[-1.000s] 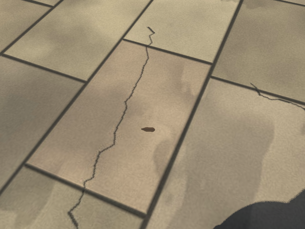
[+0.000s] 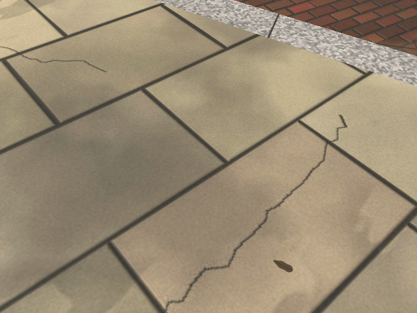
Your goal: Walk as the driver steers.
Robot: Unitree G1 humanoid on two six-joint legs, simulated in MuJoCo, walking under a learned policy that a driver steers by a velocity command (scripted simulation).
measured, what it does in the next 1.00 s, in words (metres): steps on the spot: right foot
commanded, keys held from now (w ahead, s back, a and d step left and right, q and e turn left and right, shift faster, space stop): no key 0.50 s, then w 0.50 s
